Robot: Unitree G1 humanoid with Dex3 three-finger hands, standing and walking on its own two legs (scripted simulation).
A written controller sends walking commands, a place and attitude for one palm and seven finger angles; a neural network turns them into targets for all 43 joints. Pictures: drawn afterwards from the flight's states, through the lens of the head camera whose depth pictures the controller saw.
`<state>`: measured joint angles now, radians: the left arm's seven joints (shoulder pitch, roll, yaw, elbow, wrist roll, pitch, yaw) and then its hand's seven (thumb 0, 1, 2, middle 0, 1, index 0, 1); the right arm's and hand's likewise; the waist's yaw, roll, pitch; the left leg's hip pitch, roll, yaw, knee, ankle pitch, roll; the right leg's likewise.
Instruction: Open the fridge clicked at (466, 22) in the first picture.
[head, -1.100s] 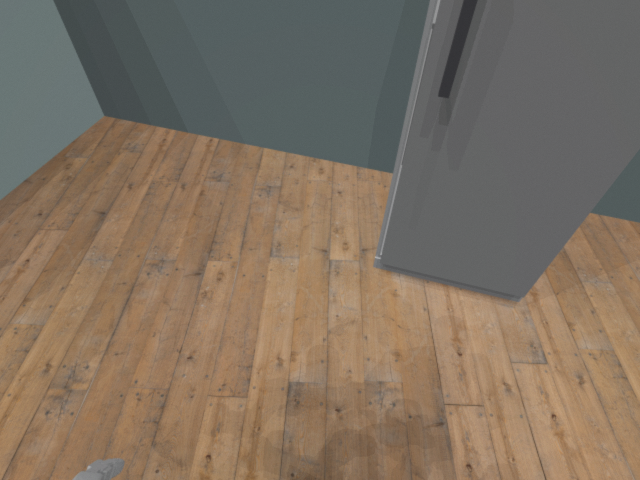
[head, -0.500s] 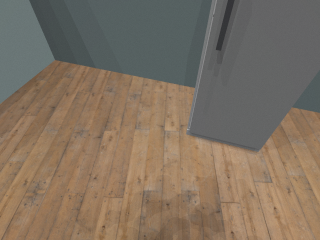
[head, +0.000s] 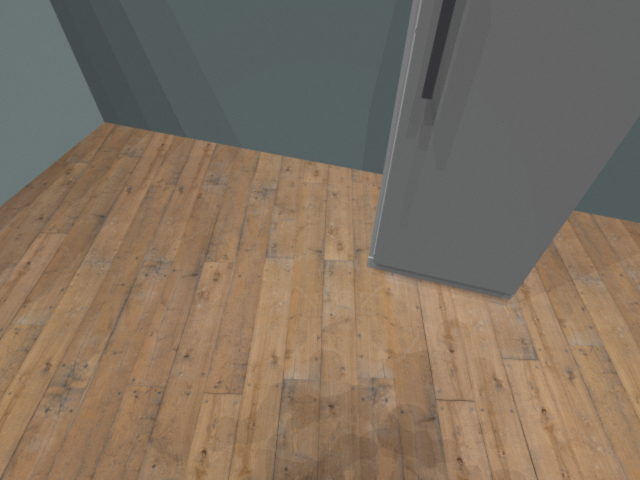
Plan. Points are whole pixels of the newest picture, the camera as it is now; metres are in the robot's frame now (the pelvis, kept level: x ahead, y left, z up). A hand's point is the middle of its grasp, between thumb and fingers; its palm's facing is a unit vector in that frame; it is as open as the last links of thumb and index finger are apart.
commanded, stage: look at it before walking up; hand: left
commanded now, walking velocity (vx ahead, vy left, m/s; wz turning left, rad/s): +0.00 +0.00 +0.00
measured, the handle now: (449, 0) +0.94 -0.21 +0.22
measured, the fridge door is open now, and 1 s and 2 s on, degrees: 0 0 0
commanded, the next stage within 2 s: walk to a spot facing it in 0.54 s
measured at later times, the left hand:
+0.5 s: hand out of the picture +0.08 +0.25 -0.16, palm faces -0.03 -0.94 -0.33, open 7.4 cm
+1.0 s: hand out of the picture +0.07 +0.20 -0.18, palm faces -0.13 -0.95 -0.28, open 7.4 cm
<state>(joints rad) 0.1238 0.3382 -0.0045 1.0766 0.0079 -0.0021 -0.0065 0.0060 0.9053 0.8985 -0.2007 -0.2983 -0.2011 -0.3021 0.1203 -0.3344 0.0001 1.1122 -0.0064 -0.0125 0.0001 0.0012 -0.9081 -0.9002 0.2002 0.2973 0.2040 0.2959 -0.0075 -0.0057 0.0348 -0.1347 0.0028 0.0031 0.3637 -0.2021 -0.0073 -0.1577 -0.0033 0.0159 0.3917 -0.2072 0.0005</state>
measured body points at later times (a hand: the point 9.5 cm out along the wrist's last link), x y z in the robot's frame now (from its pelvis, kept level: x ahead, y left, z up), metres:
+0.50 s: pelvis +0.01 +0.00 +0.00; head +0.02 +0.00 +0.45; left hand +0.09 +0.30 -0.13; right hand +0.09 -0.29 -0.13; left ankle +0.00 +0.12 -0.75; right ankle +0.00 -0.12 -0.75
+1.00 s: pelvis -0.01 -0.01 -0.03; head +0.02 -0.03 +0.42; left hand +0.07 +0.25 -0.16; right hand +0.04 -0.28 -0.17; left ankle +0.00 +0.12 -0.75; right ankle +0.00 -0.11 -0.75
